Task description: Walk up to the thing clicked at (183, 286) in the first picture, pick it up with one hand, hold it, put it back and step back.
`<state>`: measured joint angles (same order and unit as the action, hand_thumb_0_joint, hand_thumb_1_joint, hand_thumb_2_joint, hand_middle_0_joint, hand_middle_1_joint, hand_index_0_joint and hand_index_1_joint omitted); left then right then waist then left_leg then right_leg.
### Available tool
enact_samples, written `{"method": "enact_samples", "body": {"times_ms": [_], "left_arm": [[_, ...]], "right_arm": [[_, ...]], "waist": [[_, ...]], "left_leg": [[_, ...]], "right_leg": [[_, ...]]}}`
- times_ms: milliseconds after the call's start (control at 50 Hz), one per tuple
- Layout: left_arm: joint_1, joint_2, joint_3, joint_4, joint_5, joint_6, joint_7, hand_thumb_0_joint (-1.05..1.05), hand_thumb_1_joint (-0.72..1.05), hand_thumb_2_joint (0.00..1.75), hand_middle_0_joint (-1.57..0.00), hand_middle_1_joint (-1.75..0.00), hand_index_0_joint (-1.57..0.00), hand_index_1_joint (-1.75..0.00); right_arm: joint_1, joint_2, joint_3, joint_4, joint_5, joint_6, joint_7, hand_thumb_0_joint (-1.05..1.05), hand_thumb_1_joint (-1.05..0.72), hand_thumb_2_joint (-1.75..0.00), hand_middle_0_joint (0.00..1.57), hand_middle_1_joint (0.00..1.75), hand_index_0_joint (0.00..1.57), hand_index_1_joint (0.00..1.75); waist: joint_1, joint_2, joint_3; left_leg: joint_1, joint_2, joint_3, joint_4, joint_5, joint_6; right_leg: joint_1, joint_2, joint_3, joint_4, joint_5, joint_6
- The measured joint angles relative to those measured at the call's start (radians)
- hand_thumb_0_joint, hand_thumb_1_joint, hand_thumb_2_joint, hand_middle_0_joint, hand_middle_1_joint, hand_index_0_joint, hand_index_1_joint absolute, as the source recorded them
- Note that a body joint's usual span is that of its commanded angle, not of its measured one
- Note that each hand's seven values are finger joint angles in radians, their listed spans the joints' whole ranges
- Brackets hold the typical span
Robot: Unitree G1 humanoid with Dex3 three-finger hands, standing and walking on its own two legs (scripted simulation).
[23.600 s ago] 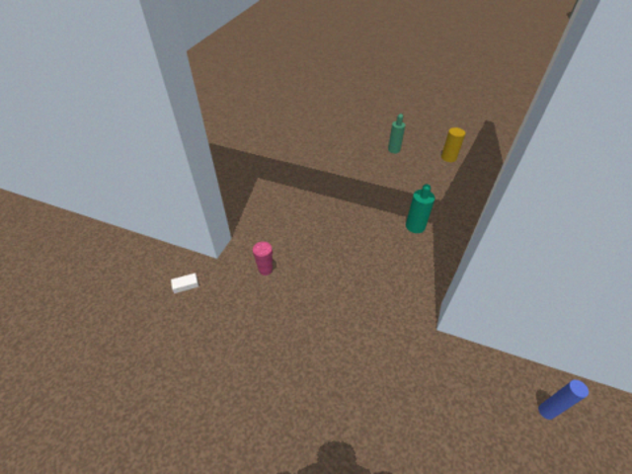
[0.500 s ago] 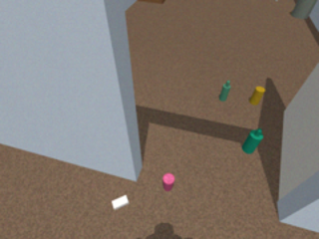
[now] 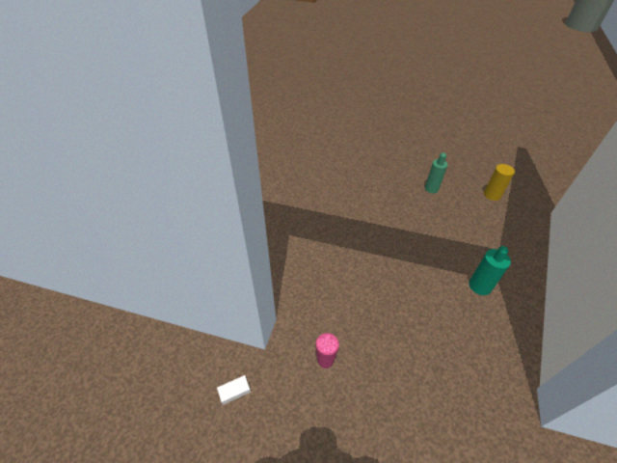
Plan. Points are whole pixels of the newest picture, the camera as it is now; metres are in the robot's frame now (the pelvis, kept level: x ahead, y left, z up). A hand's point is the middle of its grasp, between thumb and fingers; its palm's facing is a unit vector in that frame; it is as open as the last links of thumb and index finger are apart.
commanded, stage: stand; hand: left
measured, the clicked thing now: (234, 389) +0.47 +0.25 -0.77
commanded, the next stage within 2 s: walk up in 0.16 s
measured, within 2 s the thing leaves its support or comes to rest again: neither
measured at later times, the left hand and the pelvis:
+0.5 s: hand out of the picture +0.08 +0.30 -0.17, palm faces +0.05 -0.94 -0.33, open 7.4 cm; pelvis +0.04 +0.03 -0.01, yaw +3 degrees
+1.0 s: hand (137, 454) +0.18 +0.26 -0.15, palm faces +0.05 -0.95 -0.32, open 7.4 cm; pelvis +0.07 +0.01 +0.00, yaw +3 degrees
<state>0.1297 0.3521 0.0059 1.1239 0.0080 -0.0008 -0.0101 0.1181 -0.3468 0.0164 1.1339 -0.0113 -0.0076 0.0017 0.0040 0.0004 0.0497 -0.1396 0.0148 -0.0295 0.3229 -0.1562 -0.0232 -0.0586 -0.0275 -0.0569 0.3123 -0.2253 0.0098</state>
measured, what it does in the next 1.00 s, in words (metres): steps on the spot: right foot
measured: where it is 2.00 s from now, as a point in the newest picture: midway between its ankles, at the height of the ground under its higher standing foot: outside the picture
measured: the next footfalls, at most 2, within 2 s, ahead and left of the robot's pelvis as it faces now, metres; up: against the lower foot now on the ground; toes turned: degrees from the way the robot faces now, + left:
right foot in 0.70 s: +0.13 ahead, -0.11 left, +0.00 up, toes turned +2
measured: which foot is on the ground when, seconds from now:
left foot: down 0.00-1.00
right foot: down 0.00-0.40, up 0.42-0.68, down 0.70-1.00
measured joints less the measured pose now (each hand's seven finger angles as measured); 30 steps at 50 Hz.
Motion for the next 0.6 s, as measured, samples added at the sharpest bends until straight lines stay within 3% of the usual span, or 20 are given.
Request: {"method": "enact_samples", "body": {"times_ms": [200,260,340,360,400,500,600], "left_arm": [[0.001,0.0,0.013,-0.014,0.004,-0.004,-0.005,0.01,0.91,0.9,-0.21,-0.3,-0.2,-0.3],[0.025,0.001,0.035,-0.039,0.013,-0.008,-0.011,0.01,0.91,0.9,-0.21,-0.3,-0.2,-0.3],[0.063,0.007,0.054,-0.082,0.025,-0.015,-0.013,0.01,0.91,0.9,-0.21,-0.3,-0.2,-0.3],[0.071,0.012,0.054,-0.089,0.026,-0.014,-0.014,0.01,0.91,0.9,-0.21,-0.3,-0.2,-0.3],[0.081,0.026,0.053,-0.095,0.02,-0.001,-0.015,0.01,0.91,0.9,-0.21,-0.3,-0.2,-0.3],[0.067,0.046,0.047,-0.1,-0.006,0.038,-0.006,0.01,0.91,0.9,-0.2,-0.3,-0.2,-0.3],[0.047,0.048,0.039,-0.113,-0.013,0.035,-0.002,0.01,0.91,0.9,-0.2,-0.3,-0.2,-0.3]], "right_arm": [[0.003,-0.002,-0.013,-0.02,-0.004,0.001,0.008,0.01,-0.9,-0.9,0.2,0.3,0.2,0.3],[0.036,-0.011,-0.031,-0.04,-0.014,0.008,0.018,0.01,-0.9,-0.9,0.2,0.3,0.2,0.3],[0.08,-0.029,-0.05,-0.064,-0.023,0.015,0.028,0.01,-0.9,-0.9,0.2,0.3,0.2,0.3],[0.085,-0.031,-0.054,-0.071,-0.023,0.01,0.029,0.01,-0.9,-0.9,0.2,0.3,0.2,0.3],[0.091,-0.03,-0.064,-0.085,-0.025,-0.009,0.027,0.01,-0.9,-0.9,0.2,0.3,0.2,0.3],[0.11,-0.001,-0.066,-0.123,-0.024,-0.031,0.012,0.01,-0.9,-0.9,0.2,0.3,0.2,0.3],[0.099,0.007,-0.052,-0.148,-0.019,-0.032,-0.004,0.01,-0.9,-0.9,0.2,0.3,0.2,0.3]], "waist": [[0.0,0.003,-0.002],[0.005,0.008,-0.015],[0.018,0.007,-0.012],[0.019,0.004,-0.005],[0.017,-0.016,0.017],[-0.004,-0.048,0.05],[-0.003,-0.048,0.082]], "left_leg": [[-0.008,0.001,-0.006,0.035,-0.021,0.006],[-0.045,0.003,-0.009,0.151,-0.122,0.034],[-0.12,0.009,0.02,0.31,-0.255,0.044],[-0.121,0.013,0.027,0.286,-0.248,0.046],[-0.097,0.003,0.044,0.214,-0.066,0.037],[-0.054,-0.023,0.04,0.159,-0.086,0.052],[-0.016,-0.024,0.045,0.116,-0.08,0.052]], "right_leg": [[0.001,0.001,-0.005,0.019,-0.015,-0.003],[-0.002,0.003,-0.016,0.07,-0.059,-0.012],[0.013,-0.006,-0.032,0.093,-0.091,-0.006],[0.016,-0.011,-0.034,0.103,-0.1,0.002],[-0.003,-0.035,-0.028,0.177,-0.137,0.01],[-0.161,0.02,0.089,0.518,-0.293,-0.035],[-0.225,0.013,0.113,0.464,-0.249,-0.033]]}}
